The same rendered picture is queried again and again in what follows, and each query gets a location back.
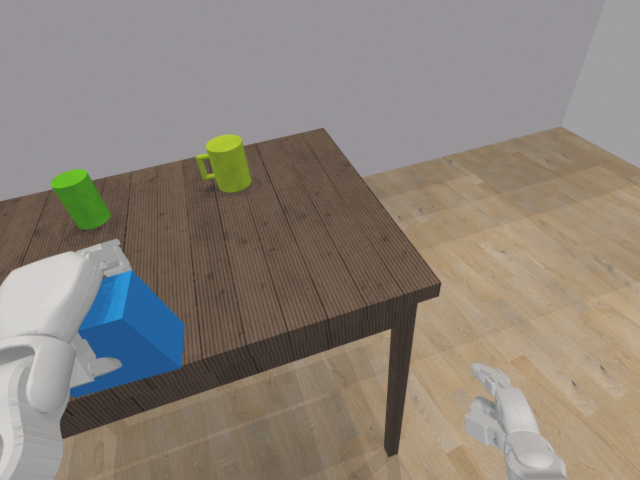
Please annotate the right robot forearm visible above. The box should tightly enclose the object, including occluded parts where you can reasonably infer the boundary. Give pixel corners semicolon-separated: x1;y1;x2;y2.
504;431;569;480

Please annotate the table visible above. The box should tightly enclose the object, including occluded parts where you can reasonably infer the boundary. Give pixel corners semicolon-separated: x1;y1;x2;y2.
0;128;441;457

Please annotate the robot right hand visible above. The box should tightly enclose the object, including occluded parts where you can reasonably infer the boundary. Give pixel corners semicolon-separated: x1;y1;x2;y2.
464;362;540;452

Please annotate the left robot forearm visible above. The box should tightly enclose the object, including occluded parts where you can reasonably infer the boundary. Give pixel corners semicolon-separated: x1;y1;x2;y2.
0;334;76;480

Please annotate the robot left hand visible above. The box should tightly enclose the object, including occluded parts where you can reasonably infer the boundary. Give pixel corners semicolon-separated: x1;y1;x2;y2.
0;239;133;389

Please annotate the sponge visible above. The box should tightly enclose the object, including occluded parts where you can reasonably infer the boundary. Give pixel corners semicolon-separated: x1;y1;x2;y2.
70;270;185;398

